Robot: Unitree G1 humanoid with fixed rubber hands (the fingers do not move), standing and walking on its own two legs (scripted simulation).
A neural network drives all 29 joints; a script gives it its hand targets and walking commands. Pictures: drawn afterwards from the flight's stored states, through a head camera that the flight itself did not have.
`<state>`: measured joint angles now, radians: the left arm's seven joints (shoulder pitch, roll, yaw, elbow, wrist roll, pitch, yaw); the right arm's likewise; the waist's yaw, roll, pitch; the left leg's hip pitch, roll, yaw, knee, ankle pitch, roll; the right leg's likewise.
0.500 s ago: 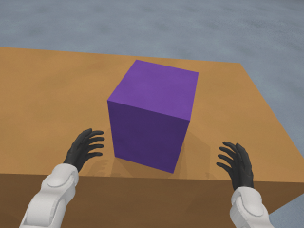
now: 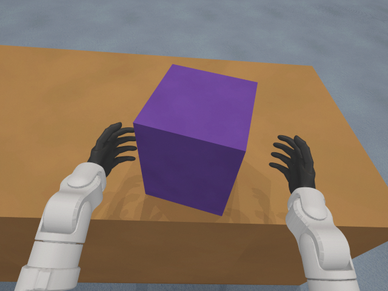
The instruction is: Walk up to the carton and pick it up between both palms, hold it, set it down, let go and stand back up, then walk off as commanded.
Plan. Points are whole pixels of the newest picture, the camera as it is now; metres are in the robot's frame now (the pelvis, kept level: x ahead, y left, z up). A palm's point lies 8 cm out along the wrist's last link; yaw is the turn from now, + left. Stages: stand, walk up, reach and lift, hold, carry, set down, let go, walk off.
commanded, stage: reach and lift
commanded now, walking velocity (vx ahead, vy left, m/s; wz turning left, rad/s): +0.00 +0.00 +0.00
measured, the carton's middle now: (197, 141) +0.44 +0.02 +0.06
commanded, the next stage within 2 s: none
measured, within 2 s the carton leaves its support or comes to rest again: neither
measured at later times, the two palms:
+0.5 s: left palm (110, 120) +0.39 +0.19 +0.15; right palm (288, 142) +0.37 -0.15 +0.15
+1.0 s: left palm (116, 89) +0.45 +0.18 +0.18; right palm (282, 113) +0.42 -0.14 +0.17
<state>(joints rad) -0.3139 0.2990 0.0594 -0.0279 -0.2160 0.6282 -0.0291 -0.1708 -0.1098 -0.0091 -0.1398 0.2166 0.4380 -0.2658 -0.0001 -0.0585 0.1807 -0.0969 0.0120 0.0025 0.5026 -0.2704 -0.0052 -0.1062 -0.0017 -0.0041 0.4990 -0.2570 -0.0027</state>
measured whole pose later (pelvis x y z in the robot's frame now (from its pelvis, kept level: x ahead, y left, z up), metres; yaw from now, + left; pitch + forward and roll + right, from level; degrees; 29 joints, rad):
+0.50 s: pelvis +0.00 +0.00 +0.00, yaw +0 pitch -6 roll +0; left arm -0.69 0.30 0.06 0.31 -0.22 0.65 -0.01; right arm -0.54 -0.14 -0.01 0.23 0.22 0.45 -0.28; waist 0.00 -0.06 0.14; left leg -0.12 0.01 0.00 0.50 -0.27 -0.01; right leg -0.13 0.00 0.00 0.49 -0.25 0.00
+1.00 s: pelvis +0.01 +0.01 +0.00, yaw +0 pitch -2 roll -1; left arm -0.98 0.30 0.06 0.74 -0.22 0.53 0.03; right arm -0.85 -0.15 -0.03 0.65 0.22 0.40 -0.28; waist -0.03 -0.06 0.04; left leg -0.20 0.01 0.00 0.50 -0.27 -0.01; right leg -0.20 0.00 0.00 0.47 -0.24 0.01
